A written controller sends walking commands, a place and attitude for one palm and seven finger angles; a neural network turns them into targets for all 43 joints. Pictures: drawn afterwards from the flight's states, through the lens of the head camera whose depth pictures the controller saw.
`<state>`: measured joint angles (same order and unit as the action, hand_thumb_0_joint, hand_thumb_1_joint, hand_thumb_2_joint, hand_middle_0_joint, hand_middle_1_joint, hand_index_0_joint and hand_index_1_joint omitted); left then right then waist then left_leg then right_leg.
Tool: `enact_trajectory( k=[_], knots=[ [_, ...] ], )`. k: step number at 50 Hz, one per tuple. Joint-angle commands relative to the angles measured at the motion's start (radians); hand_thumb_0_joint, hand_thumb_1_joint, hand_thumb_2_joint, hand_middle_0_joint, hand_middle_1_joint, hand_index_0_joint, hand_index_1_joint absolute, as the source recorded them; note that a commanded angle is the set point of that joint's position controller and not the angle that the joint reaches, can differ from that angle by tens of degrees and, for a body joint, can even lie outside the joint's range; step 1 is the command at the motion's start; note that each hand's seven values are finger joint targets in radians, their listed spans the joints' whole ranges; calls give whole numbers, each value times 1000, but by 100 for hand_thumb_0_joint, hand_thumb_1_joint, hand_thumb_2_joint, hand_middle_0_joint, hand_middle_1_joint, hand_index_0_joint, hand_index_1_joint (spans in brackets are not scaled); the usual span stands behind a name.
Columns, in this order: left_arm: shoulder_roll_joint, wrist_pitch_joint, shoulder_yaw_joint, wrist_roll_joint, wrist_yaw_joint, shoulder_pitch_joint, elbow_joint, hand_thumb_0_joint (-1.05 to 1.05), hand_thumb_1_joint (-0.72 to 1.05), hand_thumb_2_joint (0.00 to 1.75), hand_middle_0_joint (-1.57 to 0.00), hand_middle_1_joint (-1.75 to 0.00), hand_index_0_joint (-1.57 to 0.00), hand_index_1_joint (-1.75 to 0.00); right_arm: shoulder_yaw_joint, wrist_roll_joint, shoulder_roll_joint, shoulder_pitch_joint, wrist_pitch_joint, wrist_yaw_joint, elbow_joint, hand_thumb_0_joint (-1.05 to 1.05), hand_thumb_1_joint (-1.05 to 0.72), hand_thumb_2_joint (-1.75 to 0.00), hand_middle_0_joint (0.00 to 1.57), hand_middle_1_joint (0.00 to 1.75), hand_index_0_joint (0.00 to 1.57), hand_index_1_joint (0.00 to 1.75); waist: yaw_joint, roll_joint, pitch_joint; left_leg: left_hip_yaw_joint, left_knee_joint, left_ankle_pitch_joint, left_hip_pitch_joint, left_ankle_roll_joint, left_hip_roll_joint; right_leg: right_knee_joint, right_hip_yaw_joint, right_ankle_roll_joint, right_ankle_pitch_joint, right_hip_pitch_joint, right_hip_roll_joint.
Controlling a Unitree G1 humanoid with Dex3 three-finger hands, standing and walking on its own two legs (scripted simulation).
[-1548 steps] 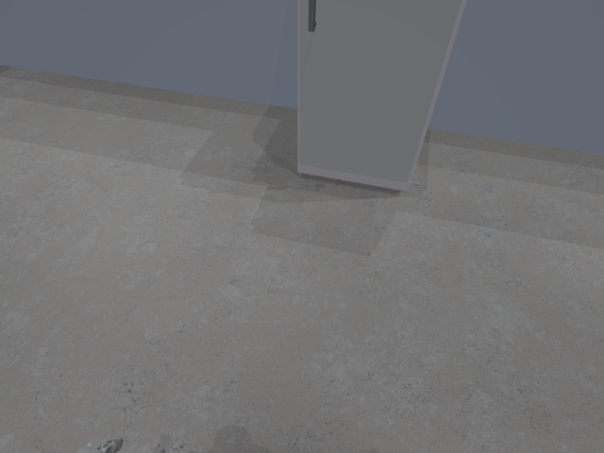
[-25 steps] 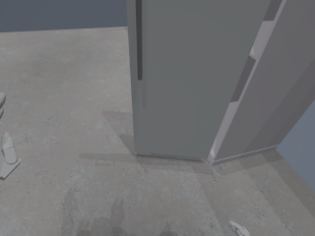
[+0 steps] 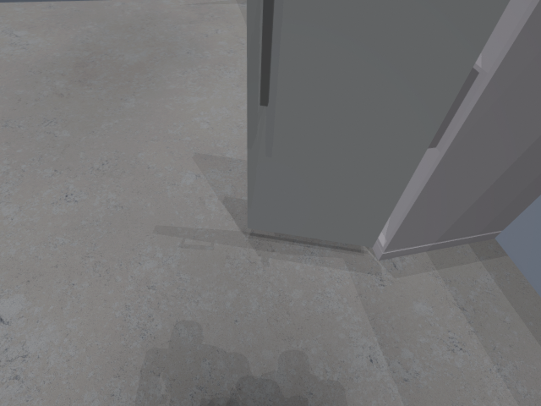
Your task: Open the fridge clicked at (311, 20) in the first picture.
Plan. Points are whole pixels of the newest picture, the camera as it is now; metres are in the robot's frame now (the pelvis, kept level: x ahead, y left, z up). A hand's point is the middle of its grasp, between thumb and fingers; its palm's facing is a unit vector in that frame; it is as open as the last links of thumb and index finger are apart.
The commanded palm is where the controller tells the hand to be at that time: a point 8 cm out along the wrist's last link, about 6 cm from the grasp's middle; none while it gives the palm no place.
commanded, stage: let the arm hang, fingers relaxed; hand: left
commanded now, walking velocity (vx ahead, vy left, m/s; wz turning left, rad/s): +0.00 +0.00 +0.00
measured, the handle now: out of the picture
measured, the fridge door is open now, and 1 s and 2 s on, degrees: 69 69 69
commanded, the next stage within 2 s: look to check the result in 0.70 s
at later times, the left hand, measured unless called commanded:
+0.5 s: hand out of the picture +0.07 +0.24 -0.15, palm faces -0.04 -0.96 -0.28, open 7.4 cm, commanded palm none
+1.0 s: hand out of the picture +0.13 +0.25 -0.14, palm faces -0.08 -0.94 -0.34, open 7.4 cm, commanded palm none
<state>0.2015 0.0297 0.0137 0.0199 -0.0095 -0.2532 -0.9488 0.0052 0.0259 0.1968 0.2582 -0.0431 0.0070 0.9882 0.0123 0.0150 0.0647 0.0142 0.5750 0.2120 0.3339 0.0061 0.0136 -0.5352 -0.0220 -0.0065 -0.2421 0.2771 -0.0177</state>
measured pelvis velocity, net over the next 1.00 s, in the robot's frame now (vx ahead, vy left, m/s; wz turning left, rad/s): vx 0.04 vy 0.01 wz -0.03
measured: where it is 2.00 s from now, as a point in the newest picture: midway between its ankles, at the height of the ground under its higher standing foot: outside the picture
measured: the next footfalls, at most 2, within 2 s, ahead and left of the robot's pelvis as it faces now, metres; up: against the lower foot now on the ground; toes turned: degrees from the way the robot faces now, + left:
none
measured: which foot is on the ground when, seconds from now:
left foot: down 0.00-1.00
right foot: down 0.00-1.00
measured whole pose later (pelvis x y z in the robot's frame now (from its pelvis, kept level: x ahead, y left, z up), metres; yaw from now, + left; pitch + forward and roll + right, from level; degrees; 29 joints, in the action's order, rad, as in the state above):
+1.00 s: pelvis +0.04 +0.01 +0.02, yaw -2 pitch -1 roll +0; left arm 0.35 -0.01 0.00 0.02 0.01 -0.09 -1.13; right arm 0.00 0.01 0.34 0.09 0.00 0.00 1.13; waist 0.01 0.00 0.05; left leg -0.03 0.33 0.16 0.16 0.01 -0.01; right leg -0.33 0.02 0.01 -0.19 0.13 0.01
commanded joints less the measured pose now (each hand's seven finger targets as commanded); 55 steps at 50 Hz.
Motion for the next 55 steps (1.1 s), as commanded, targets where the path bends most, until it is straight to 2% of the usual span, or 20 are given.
enact_trajectory(
  k=[1,3,5,8,12,16,28,37,45,47,50,52,55],
  knots=[
    [142,-29,28,-5,-8,16,-17,0,90,90,-20,-30,-20,-30,31,3,124,-16,39,16,-11,0,-90,-90,20,30,20,30,-12,-152,-56,115,-262,161,-15,31,90,185,112,-33,-74,-57,76],
    [147,-32,26,-6,-6,4,-55,0,90,90,-20,-30,-20,-30,34,0,133,4,44,18,13,0,-90,-90,20,30,20,30,-15,-69,-78,112,-278,150,-19,34,93,189,102,-34,-45,-98,79],
    [153,-36,26,-6,-6,8,-82,0,90,90,-20,-30,-20,-30,39,-3,144,17,49,20,36,0,-90,-90,20,30,20,30,-12,-41,-82,102,-275,110,-45,35,89,198,101,-34,-21,-101,87],
    [164,-42,26,-7,-7,11,-115,0,90,90,-20,-30,-20,-30,40,-6,150,19,55,23,62,0,-90,-90,20,30,20,30,-11,-48,-80,99,-278,55,-78,36,96,197,98,-37,19,-96,93],
    [182,-43,27,-5,-9,22,-138,0,90,90,-20,-30,-20,-30,44,-8,171,7,56,23,78,0,-90,-90,20,30,20,30,-11,-42,-52,101,-290,55,-89,36,100,196,98,-35,16,-82,94],
    [200,-40,27,-2,-8,44,-146,0,90,90,-20,-30,-20,-30,48,-5,193,-21,52,19,87,0,-90,-90,20,30,20,30,-9,-32,-14,114,-321,152,-68,36,100,205,103,-32,-41,-59,94],
    [279,-57,32,0,-1,133,-130,0,90,90,-20,-30,-20,-30,52,-7,274,-131,65,8,79,0,-90,-90,20,30,20,30,-1,-16,-51,96,-304,36,-151,31,96,234,131,-33,5,-58,116],
    [322,-63,30,-4,3,174,-121,0,90,90,-20,-30,-20,-30,45,-11,323,-187,70,4,78,0,-90,-90,20,30,20,30,-3,-31,-95,83,-293,-90,-200,25,103,244,135,-31,100,-109,126],
    [340,-62,25,-7,3,197,-124,0,90,90,-20,-30,-20,-30,36,-11,340,-204,69,4,86,0,-90,-90,20,30,20,30,-2,-26,-111,76,-296,-150,-228,21,107,248,131,-29,156,-138,133],
    [343,-65,26,-7,2,191,-123,0,90,90,-20,-30,-20,-30,35,-13,344,-201,69,5,84,0,-90,-90,20,30,20,30,-2,-4,-130,72,-288,-179,-244,22,109,248,132,-31,189,-152,133],
    [341,-64,24,-9,0,197,-123,0,90,90,-20,-30,-20,-30,35,-11,341,-200,69,6,87,0,-90,-90,20,30,20,30,0,-21,-128,67,-288,-192,-249,18,110,248,132,-31,209,-159,136],
    [342,-66,25,-8,-1,192,-122,0,90,90,-20,-30,-20,-30,34,-13,342,-199,68,7,86,0,-90,-90,20,30,20,30,-1,-1,-138,65,-283,-215,-259,19,111,246,131,-32,238,-168,135],
    [337,-66,25,-10,-3,195,-123,0,90,90,-20,-30,-20,-30,32,-11,336,-194,70,9,90,0,-90,-90,20,30,20,30,0,-20,-146,61,-283,-253,-268,16,113,237,130,-34,276,-183,137]
  ],
)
